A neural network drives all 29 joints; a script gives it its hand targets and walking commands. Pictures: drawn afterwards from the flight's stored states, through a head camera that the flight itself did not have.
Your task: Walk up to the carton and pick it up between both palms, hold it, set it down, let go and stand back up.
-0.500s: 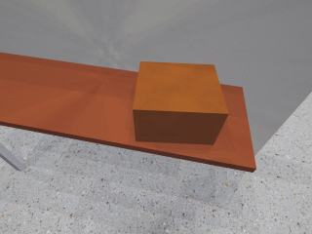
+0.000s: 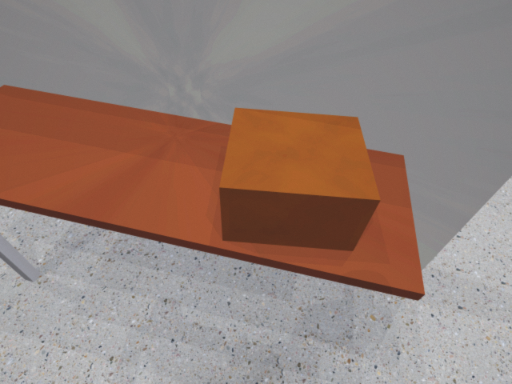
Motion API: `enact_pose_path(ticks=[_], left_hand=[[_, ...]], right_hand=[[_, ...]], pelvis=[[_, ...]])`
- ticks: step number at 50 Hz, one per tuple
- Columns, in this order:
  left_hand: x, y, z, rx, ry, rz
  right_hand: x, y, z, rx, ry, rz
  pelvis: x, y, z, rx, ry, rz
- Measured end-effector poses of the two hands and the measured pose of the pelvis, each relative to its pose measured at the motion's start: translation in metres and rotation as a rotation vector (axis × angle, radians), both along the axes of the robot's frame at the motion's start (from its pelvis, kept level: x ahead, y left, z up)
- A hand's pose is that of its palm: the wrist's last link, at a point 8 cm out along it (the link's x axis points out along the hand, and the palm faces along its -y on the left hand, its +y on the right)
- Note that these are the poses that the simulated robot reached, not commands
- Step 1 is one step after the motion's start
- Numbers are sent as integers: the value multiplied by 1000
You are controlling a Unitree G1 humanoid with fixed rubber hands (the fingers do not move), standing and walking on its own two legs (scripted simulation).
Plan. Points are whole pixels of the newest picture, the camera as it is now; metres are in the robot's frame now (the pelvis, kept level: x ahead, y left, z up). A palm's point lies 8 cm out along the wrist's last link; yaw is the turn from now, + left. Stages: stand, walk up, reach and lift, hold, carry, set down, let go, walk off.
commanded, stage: walk up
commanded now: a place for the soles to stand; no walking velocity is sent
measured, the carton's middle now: (292, 177) +0.55 -0.07 -0.02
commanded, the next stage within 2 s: none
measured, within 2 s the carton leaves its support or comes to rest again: neither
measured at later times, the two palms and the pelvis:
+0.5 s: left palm out of the picture +0.10 +0.21 -0.11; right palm out of the picture +0.16 -0.30 -0.12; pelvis +0.07 -0.05 -0.01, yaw -3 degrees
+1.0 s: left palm (133, 334) +0.22 +0.21 -0.09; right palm out of the picture +0.16 -0.31 -0.10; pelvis +0.09 -0.03 +0.00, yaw -11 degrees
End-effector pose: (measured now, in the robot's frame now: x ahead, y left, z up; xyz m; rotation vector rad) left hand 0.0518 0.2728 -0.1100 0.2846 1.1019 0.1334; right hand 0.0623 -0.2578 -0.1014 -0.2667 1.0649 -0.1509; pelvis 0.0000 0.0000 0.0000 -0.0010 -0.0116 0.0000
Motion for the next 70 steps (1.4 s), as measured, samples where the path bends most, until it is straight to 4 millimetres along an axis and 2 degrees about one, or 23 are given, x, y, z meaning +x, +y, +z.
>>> enact_pose_path(ticks=[5, 9, 11, 14, 18, 22, 26, 30, 36, 42, 49, 60, 70], left_hand=[[11, -24, 6, -6, 27, -25], [27, -46, 5, 17, -27, -26], [29, -54, 3, 29, -31, -8], [26, -63, 5, 34, -2, 30], [24, -72, 11, 30, 44, 39], [32, -71, 7, 15, 65, 35], [57, -66, 1, -9, 47, 13], [87, -67, 5, -25, -8, -18], [123, -67, 12, -28, -68, -91], [149, -62, 17, -13, -97, -143], [168, -58, 18, 0, -112, -196], [177, -62, 18, 10, -113, -248], [182, -62, 18, 9, -121, -278]], right_hand=[[-23, -29, -1, -21, 86, -53], [-24, -56, -21, -7, 147, -77], [-15, -63, -29, 0, 165, -64], [9, -65, -29, 16, 148, -33], [46, -60, -21, 47, 74, 2], [78, -51, -18, 63, 4, 4], [102, -43, -15, 53, -49, -1], [117, -41, -4, 59, -76, -13], [131, -46, 5, 37, -112, -36], [124, -52, 5, 20, -107, -76], [100, -52, 0, 14, -72, -126], [62, -52, -10, 23, -22, -195], [35, -49, -12, 14, -3, -234]], pelvis=[[13, -21, 5, 5, -4, -3], [27, -41, -8, -9, -28, -5], [33, -48, -11, -17, -41, -2], [40, -54, -8, -7, -48, -6], [51, -57, 0, -1, -43, -18], [62, -57, -1, 4, -41, -46], [70, -52, -5, 7, -39, -64], [78, -49, 0, 2, -25, -83], [85, -44, 3, 3, -11, -111], [88, -38, 2, 4, -8, -144], [87, -32, 0, 8, -9, -181], [80, -28, -4, 15, -13, -230], [76, -23, -5, 20, -17, -258]])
